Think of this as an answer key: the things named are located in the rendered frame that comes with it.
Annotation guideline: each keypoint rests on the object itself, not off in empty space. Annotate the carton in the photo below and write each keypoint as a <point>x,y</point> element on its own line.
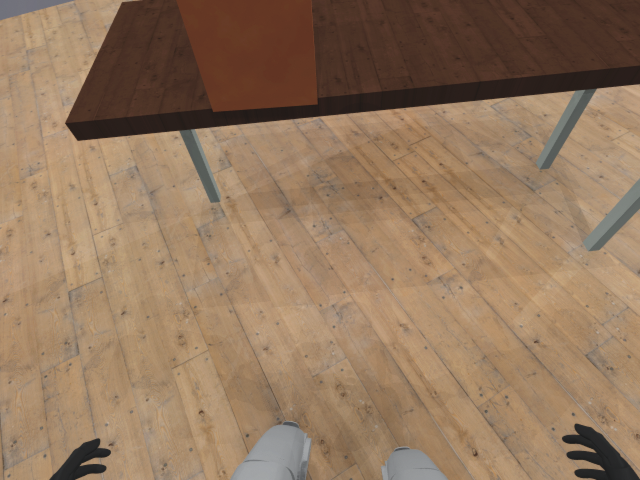
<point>253,54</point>

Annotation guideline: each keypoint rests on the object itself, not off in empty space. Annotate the robot left thigh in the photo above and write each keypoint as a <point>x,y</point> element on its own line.
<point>282,453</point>

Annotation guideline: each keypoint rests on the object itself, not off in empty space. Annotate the right robot hand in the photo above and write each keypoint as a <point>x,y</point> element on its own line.
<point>616,468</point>

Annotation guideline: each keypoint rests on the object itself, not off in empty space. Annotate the table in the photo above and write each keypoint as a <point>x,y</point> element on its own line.
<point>373,55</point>

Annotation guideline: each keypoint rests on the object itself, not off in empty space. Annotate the robot thigh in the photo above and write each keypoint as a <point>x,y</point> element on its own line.
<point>410,464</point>
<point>282,453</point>

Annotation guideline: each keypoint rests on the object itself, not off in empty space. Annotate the robot right thigh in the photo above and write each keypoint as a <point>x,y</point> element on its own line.
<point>410,464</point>

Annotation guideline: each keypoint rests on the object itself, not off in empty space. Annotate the left robot hand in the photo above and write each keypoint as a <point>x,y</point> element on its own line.
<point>72,470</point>

